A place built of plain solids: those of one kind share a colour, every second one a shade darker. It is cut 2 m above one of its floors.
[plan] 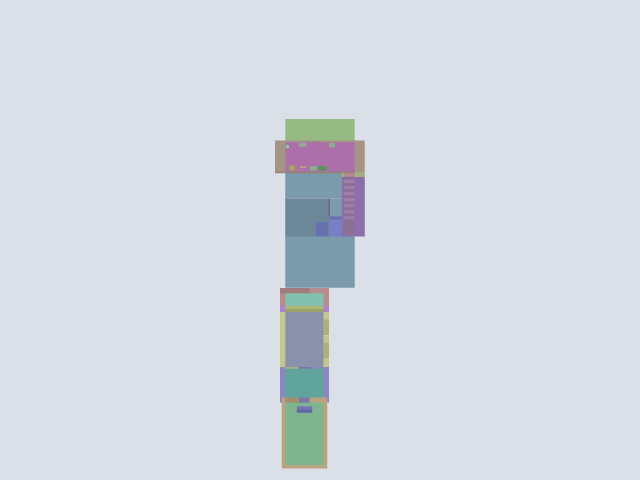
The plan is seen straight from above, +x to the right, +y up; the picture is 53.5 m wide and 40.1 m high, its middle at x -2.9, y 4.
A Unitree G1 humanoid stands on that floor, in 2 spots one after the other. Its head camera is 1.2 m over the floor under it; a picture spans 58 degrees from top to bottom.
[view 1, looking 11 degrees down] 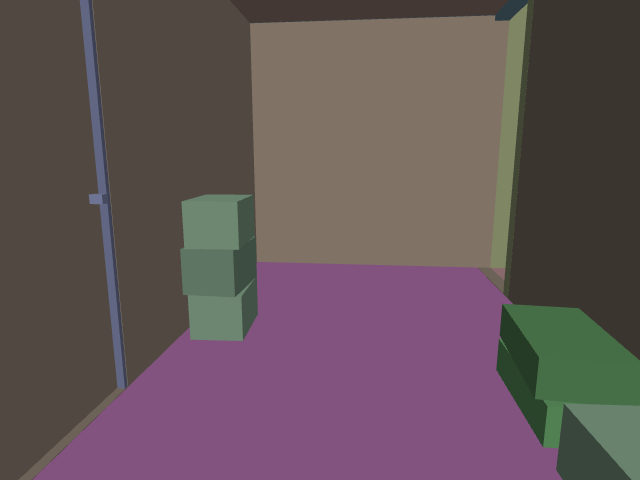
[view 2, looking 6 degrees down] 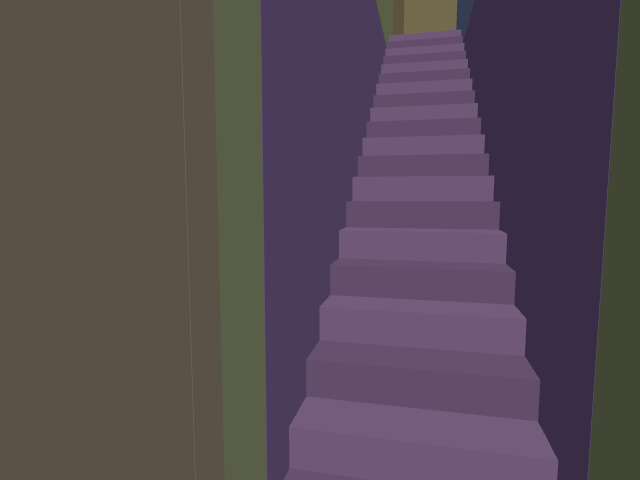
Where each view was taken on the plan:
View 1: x -4.75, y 10.94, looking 6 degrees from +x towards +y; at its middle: wall_cellar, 4.87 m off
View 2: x -0.46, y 10.51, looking -77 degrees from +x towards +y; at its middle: wall_shaftC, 2.06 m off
